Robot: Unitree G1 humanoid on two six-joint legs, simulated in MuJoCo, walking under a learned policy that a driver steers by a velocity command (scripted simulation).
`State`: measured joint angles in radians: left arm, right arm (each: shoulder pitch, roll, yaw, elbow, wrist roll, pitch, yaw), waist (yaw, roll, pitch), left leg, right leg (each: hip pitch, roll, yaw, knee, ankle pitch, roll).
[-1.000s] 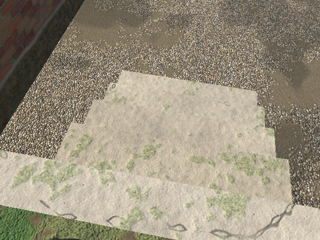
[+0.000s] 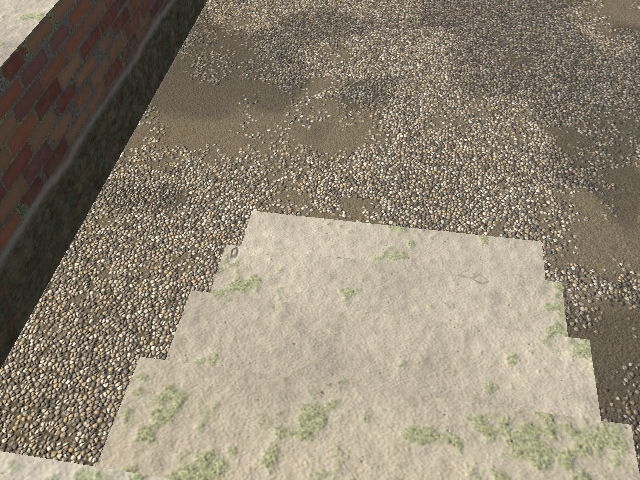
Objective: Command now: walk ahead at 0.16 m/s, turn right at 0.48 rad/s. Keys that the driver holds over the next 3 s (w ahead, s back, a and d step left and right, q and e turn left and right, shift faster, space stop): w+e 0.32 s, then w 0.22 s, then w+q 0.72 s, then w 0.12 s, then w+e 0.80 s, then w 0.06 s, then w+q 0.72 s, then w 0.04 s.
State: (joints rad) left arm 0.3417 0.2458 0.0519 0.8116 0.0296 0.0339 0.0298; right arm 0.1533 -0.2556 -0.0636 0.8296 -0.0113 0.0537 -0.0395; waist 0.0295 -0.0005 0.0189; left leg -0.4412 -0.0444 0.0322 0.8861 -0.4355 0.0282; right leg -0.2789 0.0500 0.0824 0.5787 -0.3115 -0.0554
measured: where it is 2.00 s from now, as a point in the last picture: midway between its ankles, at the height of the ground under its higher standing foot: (394, 394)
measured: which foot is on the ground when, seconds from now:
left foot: up 0.00-0.14, down 0.16-0.62, up 0.64-1.00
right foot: down 0.00-0.16, up 0.18-0.60, down 0.62-1.00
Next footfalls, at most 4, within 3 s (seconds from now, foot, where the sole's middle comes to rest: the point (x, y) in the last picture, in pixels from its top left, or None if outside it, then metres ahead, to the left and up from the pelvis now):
0.16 left None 0.06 0.12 -0.77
0.62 right None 0.26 -0.16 -0.77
1.34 left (340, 448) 0.63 0.02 -0.95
1.98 right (432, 364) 0.96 -0.25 -1.13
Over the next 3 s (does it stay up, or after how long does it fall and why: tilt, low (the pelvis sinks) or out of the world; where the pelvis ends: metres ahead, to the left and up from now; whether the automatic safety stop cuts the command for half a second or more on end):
stays up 1.40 -0.14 -0.55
